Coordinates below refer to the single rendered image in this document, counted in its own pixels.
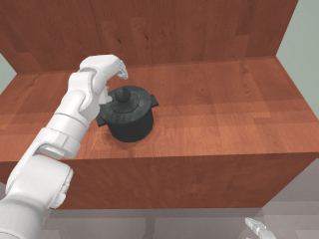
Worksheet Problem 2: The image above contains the lid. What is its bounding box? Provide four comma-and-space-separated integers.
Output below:
100, 86, 152, 125

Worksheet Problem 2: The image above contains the left robot upper arm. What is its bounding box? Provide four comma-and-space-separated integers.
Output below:
0, 152, 74, 239

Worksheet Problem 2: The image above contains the robot right hand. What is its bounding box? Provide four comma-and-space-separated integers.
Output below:
244, 217, 276, 239

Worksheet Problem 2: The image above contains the table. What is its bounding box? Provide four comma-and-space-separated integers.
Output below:
0, 0, 319, 210

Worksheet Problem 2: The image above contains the pot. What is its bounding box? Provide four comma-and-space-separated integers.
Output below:
96, 95, 159, 143

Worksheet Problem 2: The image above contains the knob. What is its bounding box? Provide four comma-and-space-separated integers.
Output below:
115, 87, 131, 103

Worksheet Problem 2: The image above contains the robot left hand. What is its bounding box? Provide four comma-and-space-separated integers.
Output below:
80, 55, 129, 105

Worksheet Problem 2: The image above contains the robot left forearm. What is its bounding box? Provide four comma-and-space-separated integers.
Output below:
5, 65, 107, 195

